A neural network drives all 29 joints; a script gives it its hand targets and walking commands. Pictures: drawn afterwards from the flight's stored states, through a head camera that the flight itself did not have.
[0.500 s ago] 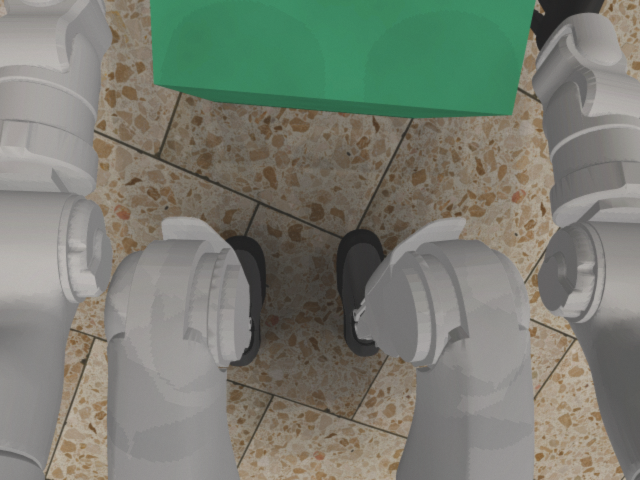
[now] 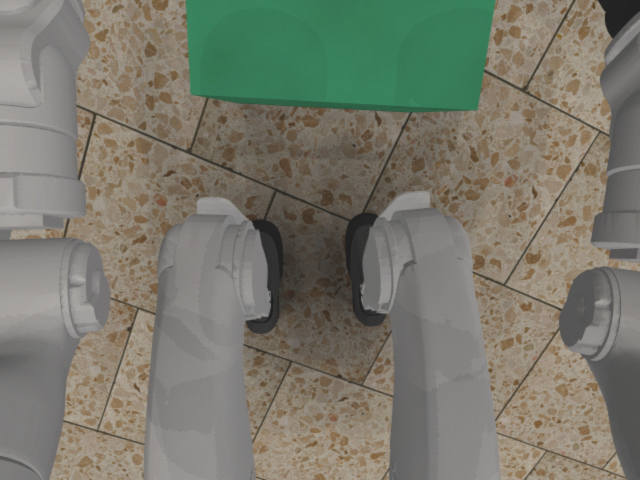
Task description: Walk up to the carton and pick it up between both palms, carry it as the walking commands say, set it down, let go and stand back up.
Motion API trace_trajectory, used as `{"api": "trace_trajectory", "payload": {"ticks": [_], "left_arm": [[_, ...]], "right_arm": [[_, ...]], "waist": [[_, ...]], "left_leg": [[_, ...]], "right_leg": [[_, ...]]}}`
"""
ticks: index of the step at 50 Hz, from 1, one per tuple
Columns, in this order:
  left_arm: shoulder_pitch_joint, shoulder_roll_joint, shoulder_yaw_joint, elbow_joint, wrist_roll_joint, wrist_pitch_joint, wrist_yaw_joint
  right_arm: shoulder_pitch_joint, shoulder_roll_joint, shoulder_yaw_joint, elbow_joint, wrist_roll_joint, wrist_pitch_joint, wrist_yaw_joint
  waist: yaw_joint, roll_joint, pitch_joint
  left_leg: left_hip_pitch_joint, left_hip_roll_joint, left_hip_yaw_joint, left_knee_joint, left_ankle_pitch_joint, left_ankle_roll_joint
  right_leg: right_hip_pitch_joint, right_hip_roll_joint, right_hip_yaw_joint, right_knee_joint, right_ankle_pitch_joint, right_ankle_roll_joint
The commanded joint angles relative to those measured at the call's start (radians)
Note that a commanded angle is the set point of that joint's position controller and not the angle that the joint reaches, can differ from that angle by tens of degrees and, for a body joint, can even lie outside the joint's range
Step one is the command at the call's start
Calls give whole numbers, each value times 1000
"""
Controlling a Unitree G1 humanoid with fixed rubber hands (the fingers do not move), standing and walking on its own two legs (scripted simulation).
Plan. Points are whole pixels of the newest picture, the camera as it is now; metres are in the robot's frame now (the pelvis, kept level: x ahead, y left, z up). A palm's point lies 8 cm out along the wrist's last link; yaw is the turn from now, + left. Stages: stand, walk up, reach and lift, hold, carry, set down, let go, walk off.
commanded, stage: set down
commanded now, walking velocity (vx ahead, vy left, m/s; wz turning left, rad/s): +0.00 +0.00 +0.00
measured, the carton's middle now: out of the picture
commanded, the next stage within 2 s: let go in 0.92 s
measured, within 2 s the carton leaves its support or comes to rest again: neither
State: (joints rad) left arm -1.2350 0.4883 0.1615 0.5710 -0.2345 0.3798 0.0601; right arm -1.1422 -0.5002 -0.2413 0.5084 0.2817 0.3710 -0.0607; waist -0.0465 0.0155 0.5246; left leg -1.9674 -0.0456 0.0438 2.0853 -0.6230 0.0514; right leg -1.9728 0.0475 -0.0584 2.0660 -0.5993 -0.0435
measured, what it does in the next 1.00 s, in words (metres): rises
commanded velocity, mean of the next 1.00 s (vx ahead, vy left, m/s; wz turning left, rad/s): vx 0.00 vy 0.00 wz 0.00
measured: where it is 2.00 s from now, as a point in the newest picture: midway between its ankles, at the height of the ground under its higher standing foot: (315, 291)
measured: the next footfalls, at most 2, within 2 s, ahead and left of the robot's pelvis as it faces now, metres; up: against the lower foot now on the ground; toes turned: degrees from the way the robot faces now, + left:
none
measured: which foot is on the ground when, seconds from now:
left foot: down 0.00-1.00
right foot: down 0.00-1.00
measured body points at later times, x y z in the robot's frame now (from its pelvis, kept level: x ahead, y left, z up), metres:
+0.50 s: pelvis -0.01 +0.00 +0.11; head +0.36 -0.02 +0.35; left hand +0.56 +0.21 +0.00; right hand +0.54 -0.25 +0.00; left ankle +0.11 +0.10 -0.39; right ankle +0.12 -0.10 -0.39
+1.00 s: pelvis +0.01 +0.00 +0.23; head +0.36 -0.01 +0.50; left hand +0.55 +0.23 +0.11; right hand +0.53 -0.24 +0.10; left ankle +0.11 +0.10 -0.39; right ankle +0.12 -0.10 -0.39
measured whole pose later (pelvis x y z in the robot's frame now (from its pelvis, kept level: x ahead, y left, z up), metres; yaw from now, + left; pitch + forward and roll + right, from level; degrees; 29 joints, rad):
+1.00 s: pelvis +0.01 +0.00 +0.23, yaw +1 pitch +25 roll +1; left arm -1.18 0.47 0.22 0.59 -0.19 0.36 0.00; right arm -1.13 -0.44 -0.22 0.54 0.19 0.36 -0.01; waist -0.04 0.00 0.52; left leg -1.27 -0.08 0.00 1.20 -0.36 0.03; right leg -1.28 0.05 0.02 1.21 -0.36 -0.02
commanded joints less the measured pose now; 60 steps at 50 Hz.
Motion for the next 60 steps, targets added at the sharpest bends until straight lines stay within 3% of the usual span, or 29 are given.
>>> {"api": "trace_trajectory", "payload": {"ticks": [1,4,5,7,10,12,13,14,15,19,20,21,22,25,30,33,36,37,39,40,42,43,45,48,49,52,54,55,60], "left_arm": [[-351,264,101,-219,2,-11,-9],[-397,285,113,-221,1,24,-6],[-442,347,150,-252,22,32,-7],[-420,367,176,-134,37,49,-14],[-466,346,122,-58,41,69,-36],[-460,281,58,-38,10,75,-51],[-507,314,76,-91,41,70,-55],[-510,263,11,-126,-21,77,-67],[-496,261,6,-134,-25,71,-75],[-502,304,10,-282,-57,94,-68],[-481,314,17,-329,-48,102,-62],[-487,326,39,-313,-50,105,-63],[-486,346,37,-383,-49,106,-49],[-378,351,93,-242,-16,111,-49],[-275,334,132,-239,46,76,-41],[-248,274,132,-270,82,53,-37],[-229,175,45,-329,36,37,-42],[-198,180,60,-209,49,32,-47],[-142,164,62,-189,29,6,-63],[-162,181,92,-93,34,-4,-63],[-182,189,90,-148,13,-37,-67],[-229,226,122,-256,22,-54,-65],[-257,209,110,-166,34,-61,-61],[-131,216,116,-59,95,-62,-55],[-130,170,74,-63,103,-47,-52],[192,120,17,-226,140,-35,-23],[207,103,0,-352,126,-28,-11],[320,93,-18,-408,128,-26,-13],[419,105,45,-709,123,-50,16]], "right_arm": [[-409,-215,16,-297,29,2,21],[-383,-247,-19,-227,14,48,8],[-396,-238,4,-221,10,64,3],[-408,-279,-44,-144,-33,76,-14],[-441,-241,-41,-66,-27,97,-22],[-473,-266,-72,-78,-45,96,-30],[-511,-220,-38,-127,-28,100,-30],[-511,-290,-71,-149,-35,90,-31],[-542,-208,-21,-228,1,99,-34],[-505,-303,-51,-328,0,109,-11],[-449,-299,-47,-323,15,118,-4],[-462,-271,-22,-338,17,130,-2],[-462,-314,-46,-367,-2,128,-3],[-324,-249,-39,-216,-21,135,6],[-296,-227,-69,-290,-18,89,15],[-227,-198,-49,-265,7,62,32],[-210,-208,-41,-300,-3,31,56],[-203,-189,-37,-169,-31,29,63],[-196,-190,-18,-237,-29,5,66],[-207,-160,0,-151,-26,4,69],[-253,-176,-19,-182,-57,-29,70],[-287,-232,-53,-314,-62,-48,53],[-277,-244,-97,-176,-115,-51,37],[-139,-209,-109,-41,-139,-58,26],[-106,-204,-104,-51,-148,-46,31],[237,-161,-52,-148,-175,-40,54],[284,-153,29,-218,-118,-38,87],[372,-105,73,-305,-110,-34,96],[434,-225,-14,-597,-144,-76,89]], "waist": [[65,-49,-2174],[30,-87,-2156],[60,-96,-2165],[20,-142,-2064],[21,-38,-1995],[-36,-8,-2021],[10,36,-2006],[-61,64,-2116],[-19,52,-2154],[-60,-5,-2374],[-42,26,-2418],[-23,-43,-2413],[-45,-20,-2432],[-28,-82,-2334],[25,-7,-2302],[70,112,-2352],[24,119,-2343],[37,82,-2191],[16,-38,-2220],[31,-104,-2124],[11,-177,-2142],[-9,-199,-2270],[-54,-185,-2186],[-18,-17,-2168],[-45,38,-2177],[-19,125,-2348],[-13,141,-2263],[14,83,-2306],[-32,-14,-2170]], "left_leg": [[706,-30,-30,-278,477,-16],[676,-20,-30,-340,380,-12],[687,-26,-16,-375,319,-3],[569,-23,-12,-397,209,3],[636,-14,-6,-467,147,-3],[731,-5,-20,-519,140,-15],[741,-13,0,-531,142,-12],[816,-10,-13,-529,199,-21],[826,-14,-11,-547,251,-12],[1025,-17,-37,-590,386,-19],[1066,-19,-42,-597,444,-25],[1018,-25,-42,-612,442,-19],[1079,-29,-41,-609,489,-28],[1029,-33,-45,-681,475,-28],[1175,-28,-73,-786,597,-33],[1338,-24,-85,-812,768,-52],[1520,-12,-132,-847,879,-64],[1480,-9,-141,-874,859,-69],[1351,-25,-107,-892,813,-47],[1206,-34,-99,-901,732,-34],[1196,-34,-113,-940,703,-22],[1140,-49,-94,-944,688,-27],[1136,-48,-93,-950,613,-33],[1273,-43,-98,-973,639,-55],[1358,-29,-94,-978,642,-62],[1726,-14,-125,-1006,859,-87],[1791,5,-132,-1009,826,-87],[1798,-8,-116,-1036,856,-80],[1675,2,-102,-1111,686,-60]], "right_leg": [[874,1,95,-274,576,36],[904,3,94,-341,485,35],[947,-1,99,-367,424,41],[977,-3,119,-410,332,40],[900,-8,102,-472,225,33],[884,-9,73,-513,209,33],[901,-10,80,-547,197,30],[959,-8,77,-541,263,20],[1033,-7,94,-564,323,35],[1118,10,55,-595,461,40],[1148,9,66,-600,520,36],[1189,9,67,-607,539,49],[1166,16,61,-611,558,44],[1215,9,87,-677,584,56],[1224,17,87,-762,675,53],[1227,22,115,-821,757,38],[1159,32,104,-881,724,33],[1061,28,81,-901,665,43],[1295,18,110,-913,795,45],[1303,6,123,-907,801,54],[1414,8,114,-913,833,55],[1605,2,142,-913,951,51],[1549,1,122,-923,855,48],[1445,-5,115,-973,754,37],[1394,2,99,-990,709,36],[1466,27,67,-1009,769,32],[1351,16,79,-1027,670,24],[1474,25,67,-1049,745,34],[1680,11,113,-1106,753,31]]}}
